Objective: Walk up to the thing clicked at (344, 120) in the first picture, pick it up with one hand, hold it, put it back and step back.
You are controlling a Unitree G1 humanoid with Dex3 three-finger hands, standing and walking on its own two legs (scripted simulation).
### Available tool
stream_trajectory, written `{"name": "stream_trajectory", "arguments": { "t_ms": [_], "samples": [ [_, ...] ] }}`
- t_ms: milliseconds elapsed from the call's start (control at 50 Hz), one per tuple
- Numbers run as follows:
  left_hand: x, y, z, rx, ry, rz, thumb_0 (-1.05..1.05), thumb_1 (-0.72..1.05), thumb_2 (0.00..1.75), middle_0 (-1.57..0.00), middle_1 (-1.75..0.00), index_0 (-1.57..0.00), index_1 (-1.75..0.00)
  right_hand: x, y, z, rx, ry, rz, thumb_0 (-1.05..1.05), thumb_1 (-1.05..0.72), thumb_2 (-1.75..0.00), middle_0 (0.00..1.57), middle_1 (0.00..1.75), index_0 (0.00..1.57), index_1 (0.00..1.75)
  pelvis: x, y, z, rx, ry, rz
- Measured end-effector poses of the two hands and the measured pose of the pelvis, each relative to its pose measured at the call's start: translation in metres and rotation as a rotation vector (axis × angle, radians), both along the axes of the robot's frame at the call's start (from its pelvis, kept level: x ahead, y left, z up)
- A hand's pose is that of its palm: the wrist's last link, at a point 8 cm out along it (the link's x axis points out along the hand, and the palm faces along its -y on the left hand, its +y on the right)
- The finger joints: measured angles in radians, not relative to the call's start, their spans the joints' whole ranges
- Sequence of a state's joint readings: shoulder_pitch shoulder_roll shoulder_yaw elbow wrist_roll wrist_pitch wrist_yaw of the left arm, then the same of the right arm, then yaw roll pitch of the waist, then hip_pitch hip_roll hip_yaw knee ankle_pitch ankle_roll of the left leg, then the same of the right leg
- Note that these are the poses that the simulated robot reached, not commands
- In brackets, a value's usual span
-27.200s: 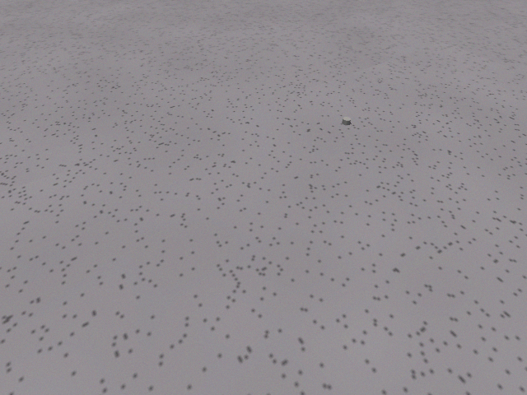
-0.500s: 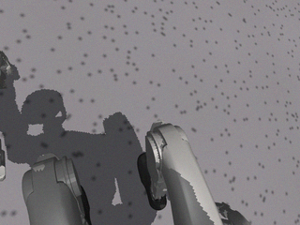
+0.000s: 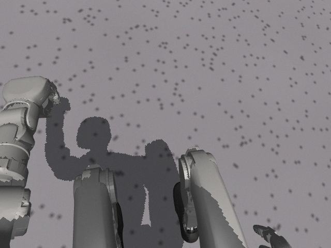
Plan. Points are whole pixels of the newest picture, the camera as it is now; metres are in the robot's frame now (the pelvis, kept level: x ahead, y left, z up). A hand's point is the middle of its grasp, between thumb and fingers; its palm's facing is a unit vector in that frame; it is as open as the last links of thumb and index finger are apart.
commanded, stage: lift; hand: left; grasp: from above
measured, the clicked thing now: (40, 104) +0.50 +0.27 -0.15
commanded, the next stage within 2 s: hold in 1.14 s
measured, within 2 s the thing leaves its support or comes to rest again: neither
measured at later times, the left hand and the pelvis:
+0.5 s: hand out of the picture +0.39 +0.25 +0.09, palm faces -0.42 -0.10 -0.90, open 5.6 cm; pelvis +0.02 +0.00 +0.17, yaw +3 degrees
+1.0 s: hand out of the picture +0.38 +0.23 +0.22, palm faces -0.43 -0.11 -0.90, open 5.5 cm; pelvis +0.06 -0.01 +0.30, yaw +3 degrees
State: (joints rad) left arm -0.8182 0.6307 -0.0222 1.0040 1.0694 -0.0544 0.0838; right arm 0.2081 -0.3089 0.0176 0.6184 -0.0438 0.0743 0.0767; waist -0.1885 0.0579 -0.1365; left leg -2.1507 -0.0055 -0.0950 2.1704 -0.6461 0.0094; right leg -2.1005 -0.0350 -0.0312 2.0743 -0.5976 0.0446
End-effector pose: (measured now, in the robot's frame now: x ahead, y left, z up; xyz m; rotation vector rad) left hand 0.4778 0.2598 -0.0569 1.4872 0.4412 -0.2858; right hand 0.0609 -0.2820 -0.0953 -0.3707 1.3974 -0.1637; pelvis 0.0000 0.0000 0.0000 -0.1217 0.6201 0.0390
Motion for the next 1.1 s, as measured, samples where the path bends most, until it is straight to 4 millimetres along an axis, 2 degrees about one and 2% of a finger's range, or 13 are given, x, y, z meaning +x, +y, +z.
{"name": "stream_trajectory", "arguments": {
  "t_ms": [140, 280, 500, 640, 740, 860, 1100],
  "samples": [
    [-0.025, 0.003, 0.050, -0.008, -0.013, 0.002, -0.07, 0.53, 0.11, -0.77, -0.38, -1.07, -0.40, 0.034, 0.010, 0.027, 0.027, -0.099, 0.008, 0.00, -0.92, -0.91, 0.20, 0.30, 0.20, 0.30, 0.002, 0.001, 0.037, 0.017, -0.018, 0.008],
    [-0.045, 0.000, 0.108, -0.007, -0.029, 0.013, -0.06, 0.53, 0.12, -0.76, -0.39, -1.07, -0.41, 0.059, 0.020, 0.066, 0.060, -0.191, -0.005, 0.00, -0.92, -0.90, 0.20, 0.30, 0.20, 0.30, 0.005, 0.000, 0.081, 0.036, -0.059, 0.015],
    [-0.080, -0.010, 0.207, -0.021, -0.024, 0.028, -0.06, 0.51, 0.13, -0.77, -0.38, -1.07, -0.41, 0.071, 0.027, 0.149, 0.085, -0.274, -0.053, 0.00, -0.91, -0.90, 0.20, 0.30, 0.20, 0.30, 0.016, -0.003, 0.168, 0.070, -0.164, 0.012],
    [-0.091, -0.012, 0.260, -0.018, -0.023, 0.044, -0.06, 0.50, 0.15, -0.78, -0.37, -1.07, -0.40, 0.073, 0.024, 0.203, 0.069, -0.313, -0.076, 0.00, -0.91, -0.90, 0.20, 0.30, 0.20, 0.30, 0.028, -0.005, 0.220, 0.085, -0.245, 0.012],
    [-0.093, -0.017, 0.288, -0.015, -0.014, 0.049, -0.06, 0.50, 0.16, -0.78, -0.36, -1.07, -0.40, 0.076, 0.019, 0.235, 0.053, -0.332, -0.091, 0.00, -0.91, -0.90, 0.20, 0.30, 0.20, 0.30, 0.039, -0.005, 0.250, 0.091, -0.289, 0.010],
    [-0.092, -0.024, 0.313, -0.013, -0.008, 0.051, -0.06, 0.50, 0.16, -0.78, -0.36, -1.09, -0.41, 0.080, 0.014, 0.264, 0.045, -0.342, -0.100, 0.01, -0.91, -0.90, 0.20, 0.30, 0.20, 0.30, 0.051, -0.006, 0.279, 0.098, -0.334, 0.010],
    [-0.087, -0.026, 0.353, -0.012, -0.014, 0.065, -0.06, 0.49, 0.17, -0.78, -0.36, -1.09, -0.41, 0.094, 0.017, 0.299, 0.066, -0.339, -0.100, 0.01, -0.91, -0.90, 0.20, 0.30, 0.20, 0.30, 0.068, -0.004, 0.317, 0.110, -0.404, 0.006]
  ]
}}
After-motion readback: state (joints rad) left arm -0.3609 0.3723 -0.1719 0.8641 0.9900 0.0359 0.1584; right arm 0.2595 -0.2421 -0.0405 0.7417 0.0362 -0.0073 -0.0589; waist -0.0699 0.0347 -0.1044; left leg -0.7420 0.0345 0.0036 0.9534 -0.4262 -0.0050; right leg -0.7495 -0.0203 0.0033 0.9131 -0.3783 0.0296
